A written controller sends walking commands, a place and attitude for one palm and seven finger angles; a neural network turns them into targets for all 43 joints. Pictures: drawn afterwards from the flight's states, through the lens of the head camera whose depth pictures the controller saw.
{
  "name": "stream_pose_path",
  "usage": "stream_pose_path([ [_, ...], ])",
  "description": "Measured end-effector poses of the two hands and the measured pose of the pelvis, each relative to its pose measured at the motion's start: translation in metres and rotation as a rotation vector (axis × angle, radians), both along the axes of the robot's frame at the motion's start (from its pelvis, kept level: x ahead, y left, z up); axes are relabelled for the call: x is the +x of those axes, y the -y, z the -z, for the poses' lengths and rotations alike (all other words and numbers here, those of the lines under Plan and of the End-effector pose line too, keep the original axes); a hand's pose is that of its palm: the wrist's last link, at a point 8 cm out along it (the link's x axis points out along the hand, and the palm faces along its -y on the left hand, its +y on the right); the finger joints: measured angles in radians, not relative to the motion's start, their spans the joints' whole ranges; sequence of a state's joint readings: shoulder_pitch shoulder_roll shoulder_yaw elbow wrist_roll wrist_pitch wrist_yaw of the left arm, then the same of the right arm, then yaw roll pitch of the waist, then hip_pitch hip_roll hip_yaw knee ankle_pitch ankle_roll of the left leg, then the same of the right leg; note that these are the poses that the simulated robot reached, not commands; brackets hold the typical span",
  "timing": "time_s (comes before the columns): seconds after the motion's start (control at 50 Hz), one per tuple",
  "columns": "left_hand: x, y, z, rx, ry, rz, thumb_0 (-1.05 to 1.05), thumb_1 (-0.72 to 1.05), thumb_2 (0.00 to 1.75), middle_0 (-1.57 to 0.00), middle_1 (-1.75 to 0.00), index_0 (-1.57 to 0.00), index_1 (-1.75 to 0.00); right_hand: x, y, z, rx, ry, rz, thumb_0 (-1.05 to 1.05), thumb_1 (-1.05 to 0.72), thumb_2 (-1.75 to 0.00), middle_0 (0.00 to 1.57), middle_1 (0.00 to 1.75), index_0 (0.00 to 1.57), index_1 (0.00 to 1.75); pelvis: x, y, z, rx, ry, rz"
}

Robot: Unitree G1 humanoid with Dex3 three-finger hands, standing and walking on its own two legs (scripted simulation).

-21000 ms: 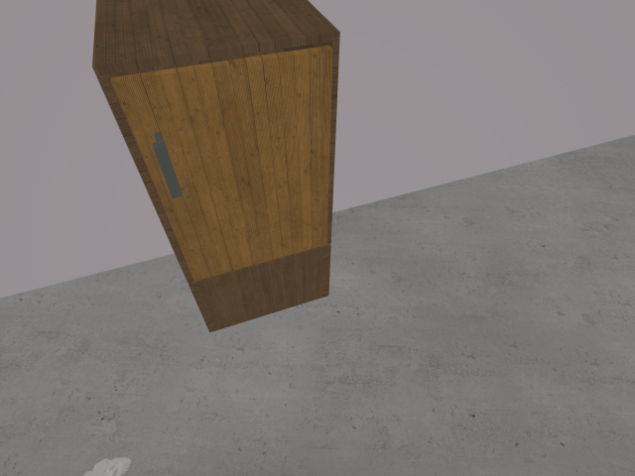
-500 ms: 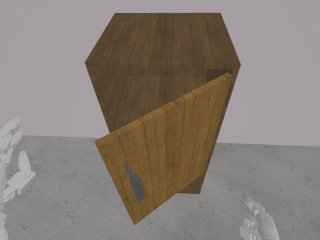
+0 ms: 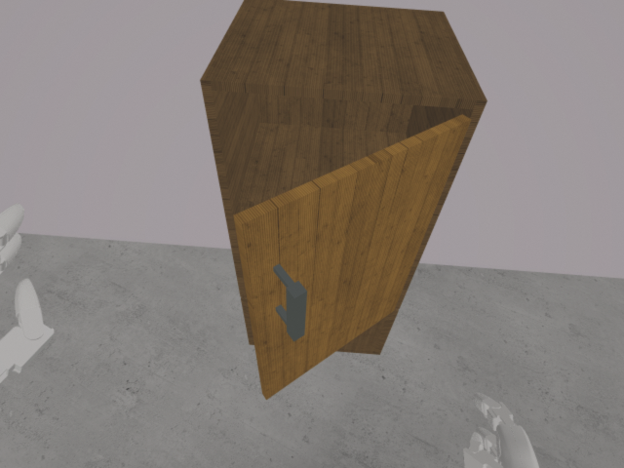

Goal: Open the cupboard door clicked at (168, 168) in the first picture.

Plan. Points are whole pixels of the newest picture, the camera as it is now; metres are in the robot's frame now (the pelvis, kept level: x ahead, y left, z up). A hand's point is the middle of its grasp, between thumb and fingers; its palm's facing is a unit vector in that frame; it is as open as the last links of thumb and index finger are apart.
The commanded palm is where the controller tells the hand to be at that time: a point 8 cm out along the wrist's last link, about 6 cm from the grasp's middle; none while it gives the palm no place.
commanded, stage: step back with the hand held close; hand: left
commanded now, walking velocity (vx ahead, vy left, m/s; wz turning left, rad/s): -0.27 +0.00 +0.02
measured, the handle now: (288, 303) +0.34 +0.06 -0.01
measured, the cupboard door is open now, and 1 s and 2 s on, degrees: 39 39 39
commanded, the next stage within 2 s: stop stepping back and stand still in 0.36 s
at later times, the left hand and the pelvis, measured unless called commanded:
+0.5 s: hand out of the picture +0.07 +0.18 +0.18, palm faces +0.17 -0.75 -0.64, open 7.4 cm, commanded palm -0.02 +0.26 +0.18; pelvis -0.16 -0.04 -0.02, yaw +0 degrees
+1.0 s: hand out of the picture -0.05 +0.24 +0.21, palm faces +0.42 -0.77 -0.48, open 7.4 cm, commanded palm -0.10 +0.28 +0.18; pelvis -0.25 -0.02 +0.01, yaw +0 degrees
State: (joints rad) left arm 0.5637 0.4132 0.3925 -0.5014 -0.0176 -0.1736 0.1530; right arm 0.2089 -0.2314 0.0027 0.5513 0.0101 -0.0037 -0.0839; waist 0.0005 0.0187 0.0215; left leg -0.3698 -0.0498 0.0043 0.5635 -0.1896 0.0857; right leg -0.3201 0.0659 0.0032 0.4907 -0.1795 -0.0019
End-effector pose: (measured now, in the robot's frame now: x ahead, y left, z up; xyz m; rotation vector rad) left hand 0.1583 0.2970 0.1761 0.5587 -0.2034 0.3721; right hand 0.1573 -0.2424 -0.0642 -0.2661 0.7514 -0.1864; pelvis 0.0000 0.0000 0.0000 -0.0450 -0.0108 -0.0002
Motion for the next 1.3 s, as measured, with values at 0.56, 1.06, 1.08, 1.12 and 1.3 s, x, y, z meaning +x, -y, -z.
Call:
stream_pose_path([
  [0.56, -0.16, 0.065, -0.051, 0.26, 0.046, 0.228, 0.01, 0.88, 0.9, -0.23, -0.3, -0.22, -0.3, -0.151, 0.025, 0.017, 0.102, -0.03, -0.018, 0.01, -0.91, -0.89, 0.21, 0.3, 0.21, 0.3, -0.162, 0.045, 0.008, 0.03, -0.045, 0.031],
  [1.06, -0.26, 0.006, -0.056, 0.101, 0.172, 0.004, 0.01, 0.89, 0.9, -0.22, -0.3, -0.21, -0.3, -0.264, -0.017, -0.014, 0.1, 0.088, -0.015, 0.01, -0.9, -0.89, 0.2, 0.3, 0.21, 0.3, -0.252, 0.014, -0.016, 0.0, 0.001, 0.01],
  [1.08, -0.263, 0.002, -0.051, 0.084, 0.139, -0.03, 0.01, 0.89, 0.9, -0.21, -0.3, -0.21, -0.3, -0.268, -0.019, -0.01, 0.114, 0.073, -0.014, 0.01, -0.9, -0.89, 0.21, 0.3, 0.21, 0.3, -0.254, 0.014, -0.018, -0.003, -0.005, 0.009],
  [1.12, -0.268, -0.003, -0.034, 0.037, 0.056, -0.092, 0.01, 0.89, 0.9, -0.21, -0.3, -0.21, -0.3, -0.275, -0.02, -0.001, 0.134, 0.039, -0.013, 0.01, -0.9, -0.89, 0.21, 0.3, 0.21, 0.3, -0.258, 0.017, -0.018, -0.001, -0.015, 0.003],
  [1.3, -0.279, 0.041, 0.015, -0.126, -0.026, -0.047, 0.02, 0.89, 0.9, -0.21, -0.3, -0.21, -0.3, -0.29, 0.014, 0.028, 0.05, -0.086, -0.065, 0.01, -0.9, -0.89, 0.21, 0.3, 0.21, 0.3, -0.269, 0.029, -0.001, 0.035, -0.001, -0.008],
])
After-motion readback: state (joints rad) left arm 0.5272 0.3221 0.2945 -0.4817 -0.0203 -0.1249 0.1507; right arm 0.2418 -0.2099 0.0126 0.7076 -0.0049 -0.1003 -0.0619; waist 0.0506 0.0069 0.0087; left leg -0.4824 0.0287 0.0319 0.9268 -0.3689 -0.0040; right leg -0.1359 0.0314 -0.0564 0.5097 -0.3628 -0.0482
